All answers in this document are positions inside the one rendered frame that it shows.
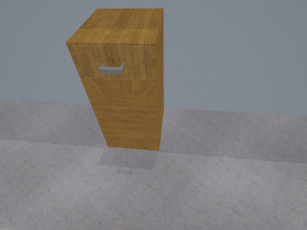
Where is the drawer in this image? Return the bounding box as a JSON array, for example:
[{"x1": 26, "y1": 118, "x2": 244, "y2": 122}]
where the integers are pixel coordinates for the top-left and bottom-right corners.
[{"x1": 72, "y1": 44, "x2": 153, "y2": 81}]

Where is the cabinet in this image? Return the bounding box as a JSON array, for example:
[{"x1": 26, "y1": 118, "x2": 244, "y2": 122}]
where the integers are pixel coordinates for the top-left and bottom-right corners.
[{"x1": 65, "y1": 8, "x2": 164, "y2": 151}]

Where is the handle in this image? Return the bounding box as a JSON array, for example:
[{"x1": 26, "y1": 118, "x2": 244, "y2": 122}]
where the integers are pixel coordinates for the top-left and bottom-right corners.
[{"x1": 98, "y1": 62, "x2": 125, "y2": 74}]

